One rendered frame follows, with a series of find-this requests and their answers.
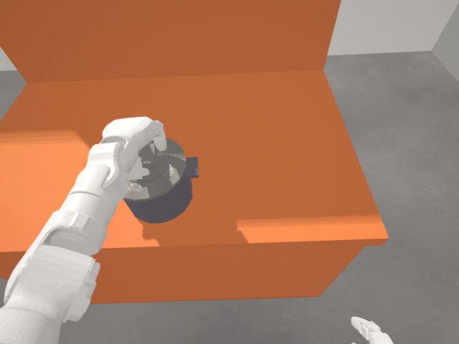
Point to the pot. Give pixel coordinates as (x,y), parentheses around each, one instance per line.
(171,204)

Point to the lid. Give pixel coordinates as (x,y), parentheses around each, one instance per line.
(171,166)

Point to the left robot forearm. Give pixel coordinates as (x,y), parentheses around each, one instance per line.
(80,224)

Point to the table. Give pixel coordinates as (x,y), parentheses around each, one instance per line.
(281,205)

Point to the robot right hand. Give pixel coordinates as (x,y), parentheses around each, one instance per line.
(370,331)

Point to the knob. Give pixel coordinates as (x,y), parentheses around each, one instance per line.
(149,156)

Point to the left robot upper arm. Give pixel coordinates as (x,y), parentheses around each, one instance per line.
(56,286)

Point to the robot left hand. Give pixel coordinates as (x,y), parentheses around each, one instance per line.
(141,130)

